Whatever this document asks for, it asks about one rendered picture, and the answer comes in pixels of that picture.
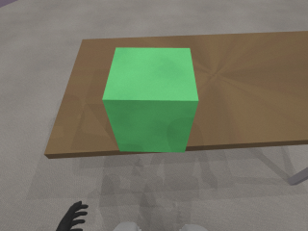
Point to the carton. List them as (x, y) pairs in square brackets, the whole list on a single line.
[(151, 98)]

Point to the robot left hand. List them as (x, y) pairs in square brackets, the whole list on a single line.
[(68, 220)]

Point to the table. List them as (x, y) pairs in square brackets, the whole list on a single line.
[(252, 91)]

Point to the robot left thigh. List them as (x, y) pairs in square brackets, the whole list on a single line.
[(127, 226)]

